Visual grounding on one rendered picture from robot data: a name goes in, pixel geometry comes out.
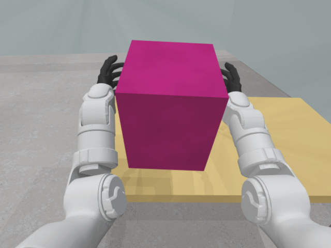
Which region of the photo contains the table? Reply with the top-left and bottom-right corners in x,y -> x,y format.
110,97 -> 331,227

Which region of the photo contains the robot right forearm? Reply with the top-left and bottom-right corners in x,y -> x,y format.
222,91 -> 310,203

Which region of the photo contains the robot left upper arm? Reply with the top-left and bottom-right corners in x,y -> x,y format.
15,173 -> 127,248

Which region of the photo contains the robot left hand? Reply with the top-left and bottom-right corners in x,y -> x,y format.
97,55 -> 124,95

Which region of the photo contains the robot left forearm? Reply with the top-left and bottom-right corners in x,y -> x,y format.
63,83 -> 118,208

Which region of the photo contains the robot right upper arm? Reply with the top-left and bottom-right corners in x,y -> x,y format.
241,175 -> 331,248

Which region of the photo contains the carton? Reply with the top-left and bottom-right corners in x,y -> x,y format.
115,40 -> 229,171

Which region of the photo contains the robot right hand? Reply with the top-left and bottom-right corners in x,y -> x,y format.
220,62 -> 242,93

